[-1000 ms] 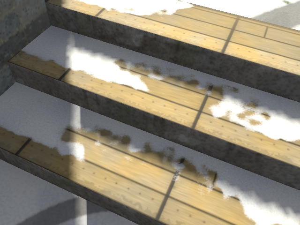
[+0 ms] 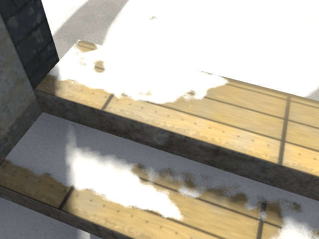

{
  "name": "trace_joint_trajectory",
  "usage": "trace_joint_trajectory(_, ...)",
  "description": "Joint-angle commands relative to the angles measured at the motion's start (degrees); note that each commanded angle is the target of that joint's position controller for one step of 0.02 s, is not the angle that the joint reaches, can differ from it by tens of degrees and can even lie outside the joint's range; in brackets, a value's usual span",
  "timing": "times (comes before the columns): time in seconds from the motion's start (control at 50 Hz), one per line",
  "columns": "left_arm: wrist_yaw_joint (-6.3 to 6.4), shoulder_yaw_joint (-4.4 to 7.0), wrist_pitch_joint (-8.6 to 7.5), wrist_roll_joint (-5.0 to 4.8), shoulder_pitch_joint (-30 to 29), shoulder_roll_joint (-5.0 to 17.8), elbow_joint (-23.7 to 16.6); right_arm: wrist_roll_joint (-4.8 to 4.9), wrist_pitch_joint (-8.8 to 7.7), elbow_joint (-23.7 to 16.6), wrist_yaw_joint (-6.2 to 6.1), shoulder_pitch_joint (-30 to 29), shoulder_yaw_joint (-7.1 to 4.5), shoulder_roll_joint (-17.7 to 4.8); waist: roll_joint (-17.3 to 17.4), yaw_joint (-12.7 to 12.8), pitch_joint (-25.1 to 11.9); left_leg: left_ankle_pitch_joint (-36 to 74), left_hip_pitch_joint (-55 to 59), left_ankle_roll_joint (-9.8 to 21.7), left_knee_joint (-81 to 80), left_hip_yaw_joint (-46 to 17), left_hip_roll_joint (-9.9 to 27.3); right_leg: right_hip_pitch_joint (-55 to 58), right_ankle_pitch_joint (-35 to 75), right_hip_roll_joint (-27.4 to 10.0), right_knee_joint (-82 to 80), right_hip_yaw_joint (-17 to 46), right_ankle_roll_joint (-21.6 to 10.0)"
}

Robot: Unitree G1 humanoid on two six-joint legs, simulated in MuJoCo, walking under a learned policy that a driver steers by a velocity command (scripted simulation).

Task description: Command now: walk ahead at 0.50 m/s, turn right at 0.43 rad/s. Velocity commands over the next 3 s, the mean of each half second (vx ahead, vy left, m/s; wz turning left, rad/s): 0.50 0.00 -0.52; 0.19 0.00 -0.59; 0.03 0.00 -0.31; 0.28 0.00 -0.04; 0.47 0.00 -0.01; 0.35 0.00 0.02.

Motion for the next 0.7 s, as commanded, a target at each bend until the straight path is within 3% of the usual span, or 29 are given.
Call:
trace_joint_trajectory(0.02, -3.33, -2.31, -1.65, -1.6, 4.0, -4.5, -1.7, -1.74, -2.38, 2.3, 0.85, 1.4, 1.08, 0.5, 1.7, 3.1, -2.0, 4.8, 4.4, -6.2, -30.7, -19.5, 12.9, -11.0, 3.0, -1.8, 1.2, 9.2, -5.8)
trace_joint_trajectory(0.04, -2.85, -1.56, -1.6, -2.25, 2.4, -1.6, -2.8, -2.15, -2.91, 1.6, 0.79, -1.9, 1.01, 0.0, 1.8, 4.4, -4.0, 5.3, 3.6, -6.6, -33.6, -14.1, 10.9, -8.9, 3.5, -1.3, -2.9, 7.2, -5.6)
trace_joint_trajectory(0.06, -2.97, -0.32, -1.61, -1.7, 3.2, 1.5, -2.2, -1.73, -3.97, 0.1, 0.49, -5.3, 1.24, -0.2, 4.4, 6.1, -4.2, 10.2, 2.9, -7.2, -35.9, -10.4, 9.3, -6.4, 6.5, -0.6, -1.3, 5.8, -4.5)
trace_joint_trajectory(0.08, -3.24, 0.37, -1.75, -1.23, 2.1, 3.7, -2.3, -1.79, -4.78, -0.2, 0.46, -6.3, 1.33, -0.5, 3.4, 6.3, -4.6, 14.5, 2.6, -7.3, -36.5, -7.6, 8.6, -6.1, 8.4, 0.0, -1.7, 5.6, -3.5)
trace_joint_trajectory(0.1, -3.62, 0.63, -1.56, -0.61, 1.5, 4.0, -1.6, -1.92, -4.92, 0.3, 0.28, -4.0, 1.36, -1.7, 3.7, 5.3, -5.0, 17.9, 6.4, -7.2, -36.4, -6.1, 8.5, -8.6, 8.6, 0.7, -1.0, 5.3, -2.8)
trace_joint_trajectory(0.12, -3.86, 0.37, -0.97, -1.16, 0.7, 3.1, -0.7, -2.26, -4.34, 3.2, 0.19, 4.4, 0.72, -3.4, 7.1, 1.7, -4.4, 23.3, 15.8, -4.6, -34.9, -7.6, 11.2, -18.7, 1.2, 2.3, 12.8, 4.4, -2.2)
trace_joint_trajectory(0.16, -2.56, -0.91, -0.85, -1.67, -3.0, 0.8, -1.3, -3.85, -3.23, 8.4, 0.78, 15.2, 1.54, -2.6, 2.9, -0.9, -1.4, 24.4, 31.1, -3.5, -31.8, -10.2, 14.4, -39.4, -2.7, 3.3, 20.8, 9.3, -4.8)
trace_joint_trajectory(0.22, -0.84, -1.84, -0.43, -1.34, -9.6, -0.3, -3.5, -4.44, -3.14, 9.2, 1.53, 16.1, 3.41, 0.2, 3.2, -1.0, -4.0, 22.3, 33.0, -3.6, -34.3, -6.3, 10.9, -41.1, 2.0, 1.3, 12.8, 6.3, -7.1)
trace_joint_trajectory(0.24, -0.94, -2.07, -0.09, -0.8, -10.9, 0.2, -4.2, -4.66, -3.14, 10.4, 1.32, 18.7, 3.95, 0.5, 5.8, -1.5, -4.5, 24.9, 34.5, -3.3, -34.1, -6.2, 10.8, -42.0, 0.0, 1.0, 16.3, 3.4, -6.9)
trace_joint_trajectory(0.32, -1.23, -2.93, 0.57, -1.41, -14.1, -0.9, -6.3, -6.35, -3.23, 14.1, 0.72, 23.9, 4.9, -1.1, 3.6, -2.0, -2.2, 41.6, 42.9, -3.4, -34.0, -5.0, 14.0, -52.0, -3.8, 0.0, 15.9, 1.8, -5.9)
trace_joint_trajectory(0.34, -0.62, -2.76, 1.02, -1.66, -17.9, 0.2, -8.4, -6.94, -2.82, 14.3, 1.78, 23.8, 5.16, -1.7, 2.8, -1.8, -2.9, 44.2, 42.5, -4.4, -34.3, -4.4, 15.5, -50.8, -4.4, -0.2, 9.7, 0.7, -5.2)
trace_joint_trajectory(0.36, -0.05, -2.47, 1.42, -1.84, -19.4, 0.7, -9.2, -6.62, -2.92, 14.6, 2.08, 24.4, 5.11, -2.3, 4.2, -1.9, -3.3, 45.9, 42.6, -5.1, -34.6, -2.8, 14.5, -49.8, -4.9, 0.0, 6.7, -1.2, -5.0)
trace_joint_trajectory(0.38, 0.38, -2.44, 1.83, -1.54, -20.8, 0.8, -9.9, -6.4, -3.11, 15.0, 2.4, 25.3, 5.17, -2.5, 5.8, -1.5, -2.6, 46.5, 42.4, -5.5, -35.0, -1.5, 13.8, -48.9, -5.7, 0.1, 4.1, -3.0, -5.5)
trace_joint_trajectory(0.4, 0.5, -2.45, 2.71, -1.59, -21.4, 0.8, -10.2, -6.87, -2.85, 14.3, 3.2, 22.4, 5.51, -2.7, 5.3, -0.3, -0.9, 50.1, 39.8, -6.1, -37.1, -0.2, 15.3, -45.1, -6.2, -1.3, -0.9, -3.2, -4.9)
trace_joint_trajectory(0.42, -0.02, -1.99, 3.59, -1.32, -19.2, 2.7, -9.4, -3.7, -3.08, 8.4, 4.11, 10.2, 4.35, -7.3, 5.4, 4.4, -2.1, 61.4, 26.4, -6.4, -38.9, 6.8, 12.7, -26.5, -13.0, -0.2, -13.1, -12.8, -3.8)
trace_joint_trajectory(0.44, -0.64, -1.93, 4.86, -1.35, -19.0, 2.5, -9.9, -1.37, -4.16, 7.8, 4.01, 13.0, 3.87, -10.4, 8.9, 4.5, -4.4, 83.0, 17.7, -4.4, -36.9, 7.7, 12.5, -10.8, -20.0, 3.6, -16.6, -18.9, -0.7)
trace_joint_trajectory(0.46, -1.34, -1.5, 4.68, -1.53, -13.7, 1.6, -8.7, -0.52, -5.77, 7.9, 3.25, 16.2, 3.3, -13.6, 13.3, 6.3, -2.0, 100.3, 16.0, -3.2, -32.4, 5.8, 16.5, -0.8, -22.0, 7.7, -14.0, -20.2, 2.7)
trace_joint_trajectory(0.48, -1.25, -0.54, 4.19, -1.75, -8.5, 3.5, -6.9, -0.05, -6.1, 7.3, 3.22, 14.4, 1.92, -17.4, 13.8, 8.3, 0.8, 103.9, 21.5, -4.2, -27.0, 4.4, 18.8, -2.0, -26.8, 9.6, -22.8, -19.0, 3.7)
trace_joint_trajectory(0.5, -0.65, 0.25, 2.91, -2.42, -1.3, 5.4, -4.8, 0.22, -5.86, 5.4, 3.47, 8.9, 0.34, -21.0, 13.2, 11.6, 1.0, 107.2, 22.2, -5.7, -17.8, 4.2, 18.6, 3.1, -20.6, 10.7, -34.3, -17.7, 2.4)
trace_joint_trajectory(0.52, 1.53, 2.03, 2.33, -2.87, 12.7, 9.2, 0.7, -2.87, -6.4, 4.3, 4.11, 7.8, 0.13, -20.4, 9.6, 13.7, -8.1, 106.0, 6.2, -9.4, -0.8, 1.3, 17.2, 26.8, -3.0, 9.9, -31.3, -5.9, -3.1)
trace_joint_trajectory(0.54, 3.2, 2.75, 2.9, 0.07, 26.8, 9.7, 5.9, -4.73, -6.06, 4.3, 5.86, 8.7, 1.04, -14.1, -3.0, 15.0, -19.7, 41.2, -13.7, -13.8, 24.2, -2.9, 8.5, 50.9, 15.5, 2.6, -44.9, 15.5, -12.6)
trace_joint_trajectory(0.56, 2.17, 2.1, 3.7, 4.17, 31.6, 10.0, 6.0, 2.24, -4.51, 1.1, 7.45, 4.6, 0.09, -13.3, -4.9, 15.5, -24.2, 2.0, -17.2, -11.5, 49.1, -15.0, -4.9, 46.9, 14.7, -8.5, -64.9, 40.6, -18.8)
trace_joint_trajectory(0.58, 2.67, 2.61, 2.18, 3.76, 23.4, 10.9, 5.8, 4.49, -3.85, -0.7, 7.04, 0.3, 1.32, -6.5, -0.5, 12.9, -13.1, 8.0, -21.6, -6.4, 54.5, -24.3, -4.8, 32.2, -0.2, -8.5, -67.3, 40.3, -15.5)
trace_joint_trajectory(0.6, 2.53, 0.77, 0.83, 1.88, 13.7, 6.4, 5.2, 1.69, -3.85, -1.7, 5.2, -1.0, 1.75, -4.2, 0.8, 8.1, -6.6, 11.8, -19.8, -5.1, 53.9, -26.7, -2.9, 17.2, -9.6, -6.8, -65.0, 34.4, -14.2)
trace_joint_trajectory(0.62, 2.69, -0.92, 0.43, 0.73, 6.9, 2.8, 5.0, -0.53, -3.56, -4.7, 3.38, -3.8, 2.04, -2.7, -1.2, 3.9, -7.9, 7.5, -19.5, -2.5, 59.3, -26.3, -4.8, 11.2, -10.9, -4.5, -66.1, 32.5, -14.8)
trace_joint_trajectory(0.64, 2.5, -2.3, 0.08, 0.22, 1.5, 0.5, 5.7, -1.17, -3.25, -7.0, 2.12, -4.7, 2.81, -1.2, 1.7, -1.2, -8.0, 6.3, -19.9, 0.1, 56.0, -26.7, -4.7, 6.6, -8.5, -2.3, -65.7, 27.3, -12.1)
trace_joint_trajectory(0.66, 2.4, -3.5, -0.21, 0.24, -2.3, -2.3, 5.3, -0.97, -3.06, -8.0, 1.07, -3.8, 3.13, -1.8, 1.6, -3.9, -7.2, 0.0, -19.2, 0.7, 55.0, -26.9, -4.2, 2.0, -7.2, -0.2, -68.9, 23.7, -9.4)
trace_joint_trajectory(0.68, 2.72, -3.36, -0.81, 0.57, -5.4, -1.3, 4.7, -0.2, -2.47, -9.6, -0.33, -3.5, 2.87, -3.7, 1.5, -5.4, -6.9, -5.2, -21.7, 0.0, 54.0, -26.4, -4.2, 3.0, -2.8, -0.5, -72.1, 20.8, -7.8)
trace_joint_trajectory(0.7, 2.65, -2.95, -2.11, 1.31, -7.4, 1.0, 3.6, 0.41, -2.37, -10.2, -1.58, -4.3, 1.66, -8.5, 5.2, -6.0, -9.3, -3.4, -17.3, -2.9, 45.0, -24.0, -2.7, 2.7, 1.6, 0.4, -71.9, 18.1, -6.0)
Next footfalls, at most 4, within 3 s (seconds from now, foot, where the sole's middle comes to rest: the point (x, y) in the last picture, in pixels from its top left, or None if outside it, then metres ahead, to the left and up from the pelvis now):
0.50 right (204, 238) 0.42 -0.12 -0.58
0.86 left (157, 190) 0.59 0.04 -0.58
1.18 right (210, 223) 0.47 -0.15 -0.58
2.24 left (219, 114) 0.85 -0.20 -0.43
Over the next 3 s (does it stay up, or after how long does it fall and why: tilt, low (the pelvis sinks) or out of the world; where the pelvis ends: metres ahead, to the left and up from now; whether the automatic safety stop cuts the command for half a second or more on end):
stays up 0.95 -0.48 0.35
